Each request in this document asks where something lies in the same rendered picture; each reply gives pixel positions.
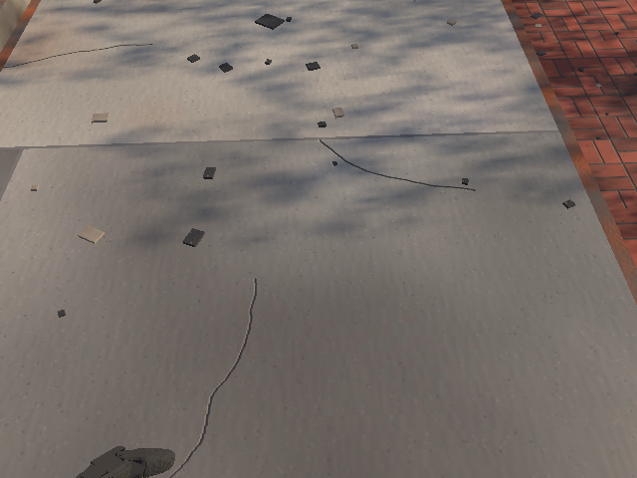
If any robot left hand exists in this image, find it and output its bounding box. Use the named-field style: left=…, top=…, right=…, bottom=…
left=76, top=446, right=175, bottom=478

